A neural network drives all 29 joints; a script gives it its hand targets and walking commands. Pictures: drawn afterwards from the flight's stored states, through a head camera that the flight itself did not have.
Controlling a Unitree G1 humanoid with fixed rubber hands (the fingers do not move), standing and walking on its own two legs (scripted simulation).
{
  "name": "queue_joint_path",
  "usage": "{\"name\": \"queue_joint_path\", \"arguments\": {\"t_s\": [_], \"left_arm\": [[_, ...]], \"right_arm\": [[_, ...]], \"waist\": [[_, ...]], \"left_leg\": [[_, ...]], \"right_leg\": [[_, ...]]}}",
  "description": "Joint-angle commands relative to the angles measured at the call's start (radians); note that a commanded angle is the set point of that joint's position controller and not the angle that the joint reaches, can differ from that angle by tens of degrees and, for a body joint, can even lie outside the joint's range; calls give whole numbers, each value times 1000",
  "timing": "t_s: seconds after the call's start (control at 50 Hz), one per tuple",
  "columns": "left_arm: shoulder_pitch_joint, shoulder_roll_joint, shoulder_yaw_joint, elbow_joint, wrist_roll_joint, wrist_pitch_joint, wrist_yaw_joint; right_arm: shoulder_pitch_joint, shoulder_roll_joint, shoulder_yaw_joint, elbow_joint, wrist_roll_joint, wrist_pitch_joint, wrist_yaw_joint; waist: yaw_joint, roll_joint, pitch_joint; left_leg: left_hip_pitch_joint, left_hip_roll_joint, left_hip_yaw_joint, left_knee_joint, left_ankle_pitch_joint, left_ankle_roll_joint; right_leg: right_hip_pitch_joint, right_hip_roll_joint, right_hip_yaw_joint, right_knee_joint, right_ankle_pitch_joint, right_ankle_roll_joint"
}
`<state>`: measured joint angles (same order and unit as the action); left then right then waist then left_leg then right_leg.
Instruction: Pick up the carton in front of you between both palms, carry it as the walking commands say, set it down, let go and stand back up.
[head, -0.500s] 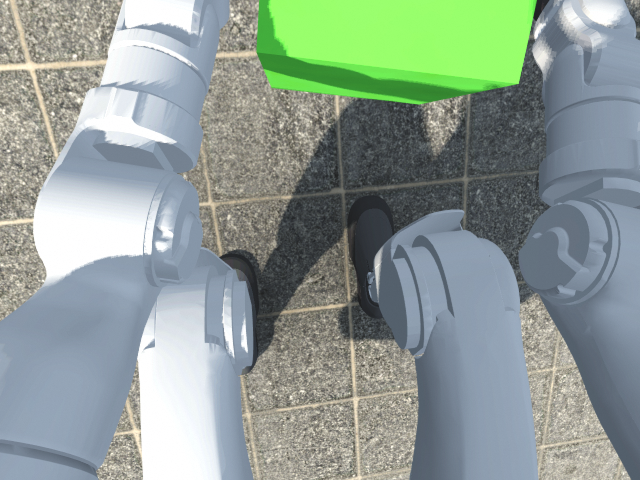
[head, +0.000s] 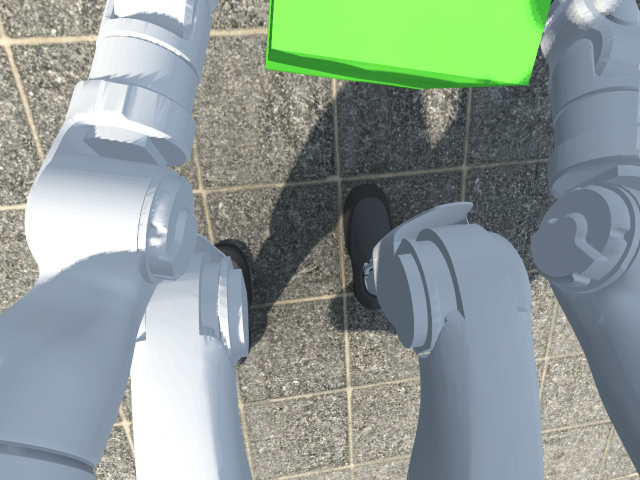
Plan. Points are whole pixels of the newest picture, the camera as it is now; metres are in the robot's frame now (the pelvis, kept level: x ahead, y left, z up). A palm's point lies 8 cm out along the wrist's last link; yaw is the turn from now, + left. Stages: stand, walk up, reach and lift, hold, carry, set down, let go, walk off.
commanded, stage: set down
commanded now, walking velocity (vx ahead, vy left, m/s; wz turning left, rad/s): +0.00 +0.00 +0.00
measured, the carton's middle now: out of the picture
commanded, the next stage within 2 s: let go in 1.26 s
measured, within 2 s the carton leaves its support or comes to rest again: neither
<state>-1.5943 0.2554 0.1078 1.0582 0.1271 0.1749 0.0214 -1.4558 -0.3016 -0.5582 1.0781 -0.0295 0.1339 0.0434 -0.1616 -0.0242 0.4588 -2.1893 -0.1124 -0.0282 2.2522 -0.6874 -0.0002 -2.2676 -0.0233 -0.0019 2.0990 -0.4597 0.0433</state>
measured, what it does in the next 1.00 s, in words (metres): rises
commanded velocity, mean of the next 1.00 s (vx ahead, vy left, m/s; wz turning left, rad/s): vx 0.00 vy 0.00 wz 0.00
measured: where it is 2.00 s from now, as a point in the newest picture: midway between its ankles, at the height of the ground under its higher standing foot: (300, 296)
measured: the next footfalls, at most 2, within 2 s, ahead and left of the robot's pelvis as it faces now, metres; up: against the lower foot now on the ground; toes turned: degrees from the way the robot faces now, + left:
none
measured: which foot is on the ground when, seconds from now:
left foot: down 0.00-1.00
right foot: down 0.00-1.00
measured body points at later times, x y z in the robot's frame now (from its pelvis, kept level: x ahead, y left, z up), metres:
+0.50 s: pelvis +0.00 -0.01 +0.03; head +0.36 -0.03 +0.29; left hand +0.62 +0.07 -0.09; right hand +0.52 -0.29 -0.10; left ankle +0.08 +0.10 -0.34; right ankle +0.15 -0.13 -0.34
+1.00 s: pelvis +0.02 -0.01 +0.16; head +0.36 -0.02 +0.45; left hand +0.63 +0.08 +0.05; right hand +0.52 -0.30 +0.05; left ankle +0.08 +0.11 -0.34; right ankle +0.15 -0.13 -0.34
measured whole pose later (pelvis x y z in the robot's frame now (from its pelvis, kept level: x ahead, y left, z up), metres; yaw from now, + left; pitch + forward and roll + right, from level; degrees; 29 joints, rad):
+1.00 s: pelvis +0.02 -0.01 +0.16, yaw +0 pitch +48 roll +0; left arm -1.41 0.39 0.08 0.96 -0.03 0.29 0.04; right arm -1.15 -0.23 -0.42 0.73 0.09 0.24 -0.07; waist -0.18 0.05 0.01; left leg -1.92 -0.07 -0.04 1.65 -0.57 -0.01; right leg -2.01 0.00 0.01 1.54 -0.38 0.02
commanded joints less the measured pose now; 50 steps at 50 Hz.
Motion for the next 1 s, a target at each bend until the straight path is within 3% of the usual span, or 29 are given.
{"name": "queue_joint_path", "arguments": {"t_s": [0.0,0.06,0.12,0.18,0.22,0.26,0.34,0.42,0.52,0.62,0.82,0.98], "left_arm": [[-317,204,-74,-71,-65,-32,63],[-396,225,-169,-44,-208,-43,71],[-436,197,-252,-57,-306,-46,49],[-420,200,-280,-52,-350,-42,31],[-395,220,-275,-39,-352,-38,28],[-375,240,-257,-40,-338,-34,34],[-367,287,-188,-113,-288,-18,58],[-335,311,-115,-117,-244,28,74],[-272,279,-65,-50,-213,39,51],[-245,252,-50,-37,-190,39,31],[-198,230,-41,-180,-165,83,28],[-115,220,-12,-230,-145,102,16]], "right_arm": [[-168,-97,43,-30,49,-69,-65],[-209,-170,91,18,125,-99,-103],[-244,-201,133,-1,163,-118,-110],[-232,-219,140,-38,163,-119,-119],[-205,-222,131,-67,160,-113,-126],[-184,-213,129,-111,164,-103,-135],[-176,-173,168,-242,194,-65,-152],[-158,-134,209,-291,207,-2,-166],[-103,-84,190,-267,162,24,-167],[-61,-74,158,-293,125,27,-155],[38,-92,128,-422,113,71,-125],[123,-69,129,-472,112,95,-103]], "waist": [[-44,198,-1029],[-104,239,-1101],[-158,267,-1152],[-194,251,-1223],[-201,235,-1280],[-185,223,-1350],[-118,185,-1536],[-75,140,-1536],[-78,115,-1380],[-93,142,-1403],[-104,216,-1622],[-91,210,-1622]], "left_leg": [[442,45,-23,-257,314,-34],[492,60,-35,-234,335,-38],[481,72,-39,-224,343,-41],[438,72,-25,-218,341,-46],[405,64,-6,-221,318,-47],[391,53,17,-232,295,-47],[410,26,64,-281,271,-31],[419,11,81,-358,195,-12],[342,12,73,-443,134,-1],[395,8,68,-525,165,-3],[651,-5,66,-676,328,-20],[757,-7,60,-823,411,-25]], "right_leg": [[569,35,-57,-59,283,13],[555,15,-50,-62,326,5],[576,2,-46,-71,368,-14],[689,-1,-41,-83,432,-25],[783,1,-38,-92,464,-27],[868,8,-40,-102,488,-25],[1043,29,-59,-138,524,-18],[1041,46,-83,-207,418,-1],[922,47,-75,-296,332,5],[894,48,-82,-371,346,9],[992,67,-106,-525,476,7],[1097,75,-100,-666,555,7]]}}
